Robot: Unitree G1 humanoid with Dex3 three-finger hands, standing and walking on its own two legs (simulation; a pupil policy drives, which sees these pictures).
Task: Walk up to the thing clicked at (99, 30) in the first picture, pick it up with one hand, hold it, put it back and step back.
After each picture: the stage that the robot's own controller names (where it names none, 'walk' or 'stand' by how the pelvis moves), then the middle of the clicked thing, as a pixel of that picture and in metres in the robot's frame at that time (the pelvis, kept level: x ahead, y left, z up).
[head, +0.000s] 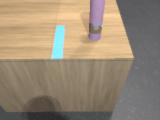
stand; (96, 18) +0.74 -0.05 +0.02
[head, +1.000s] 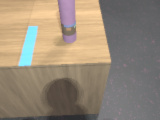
rise first; (67, 18) +0.66 +0.10 +0.05
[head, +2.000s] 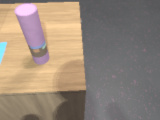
rise first; (35, 38) +0.51 +0.20 +0.06
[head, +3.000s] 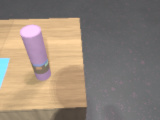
stand; (37, 56) +0.47 +0.20 +0.03
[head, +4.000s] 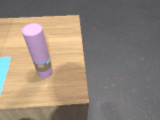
stand; (39, 54) +0.48 +0.19 +0.02
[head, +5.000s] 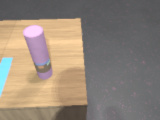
stand; (40, 55) +0.49 +0.19 +0.02
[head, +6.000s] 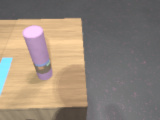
stand; (40, 56) +0.48 +0.19 +0.02
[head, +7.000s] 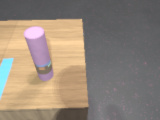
stand; (41, 56) +0.48 +0.19 +0.02
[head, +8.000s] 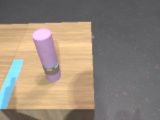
rise first; (48, 58) +0.48 +0.19 +0.02
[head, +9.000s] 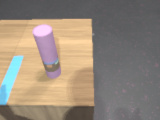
go down; (48, 54) +0.49 +0.19 +0.02
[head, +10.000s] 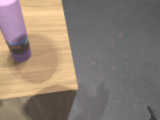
go down; (14, 31) +0.50 +0.18 +0.07
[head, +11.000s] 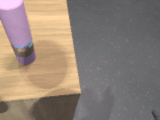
approach; (19, 35) +0.49 +0.18 +0.08
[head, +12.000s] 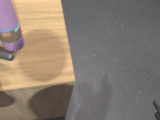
close in; (2, 16) +0.51 +0.19 +0.11
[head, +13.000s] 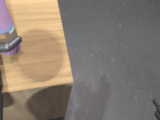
lift; out of the picture +0.50 +0.20 +0.11
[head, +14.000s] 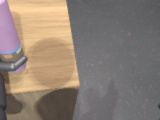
lift; (5, 39) +0.44 +0.20 +0.10
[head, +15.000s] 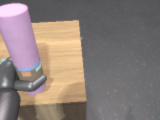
lift; (25, 55) +0.33 +0.16 +0.20
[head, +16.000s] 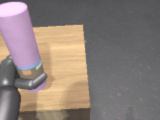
hold; (25, 53) +0.33 +0.16 +0.21
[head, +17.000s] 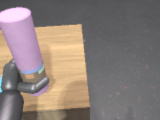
hold; (28, 58) +0.33 +0.16 +0.20
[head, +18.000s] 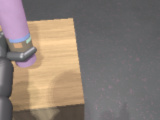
crouch; (15, 28) +0.43 +0.19 +0.21
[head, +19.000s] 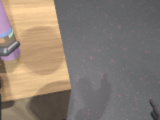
lower; out of the picture +0.50 +0.20 +0.10
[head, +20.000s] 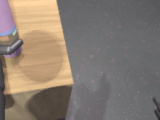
lower; (0, 20) +0.50 +0.19 +0.11
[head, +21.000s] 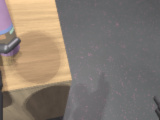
lower; out of the picture +0.51 +0.19 +0.11
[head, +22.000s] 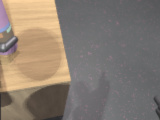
lower; out of the picture +0.51 +0.19 +0.11
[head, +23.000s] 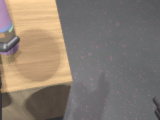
rest; out of the picture +0.51 +0.19 +0.11
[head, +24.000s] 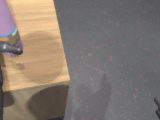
withdraw; out of the picture +0.50 +0.18 +0.11
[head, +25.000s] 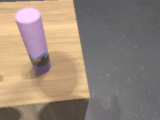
sink last; (36, 45) +0.46 +0.16 +0.07
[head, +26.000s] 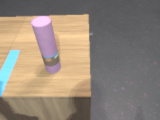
stand; (48, 47) +0.50 +0.18 +0.07
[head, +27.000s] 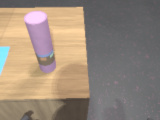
stand; (42, 45) +0.48 +0.17 +0.07
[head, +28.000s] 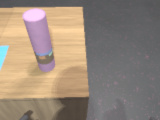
stand; (41, 44) +0.48 +0.17 +0.08
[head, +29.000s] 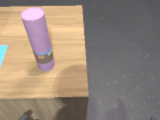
stand; (40, 43) +0.48 +0.18 +0.08
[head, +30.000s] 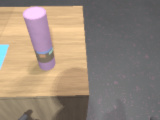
stand; (42, 42) +0.49 +0.17 +0.09
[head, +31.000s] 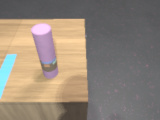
stand; (46, 53) +0.49 +0.17 +0.03
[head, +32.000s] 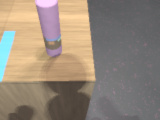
walk; (51, 30) +0.54 +0.13 +0.05
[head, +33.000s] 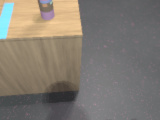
walk; out of the picture +0.77 +0.20 +0.04
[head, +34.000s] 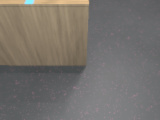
stand; out of the picture +1.13 +0.16 +0.05
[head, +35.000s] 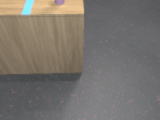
stand; out of the picture +1.11 +0.18 +0.02
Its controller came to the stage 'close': yes
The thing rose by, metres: 0.22
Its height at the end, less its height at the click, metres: +0.00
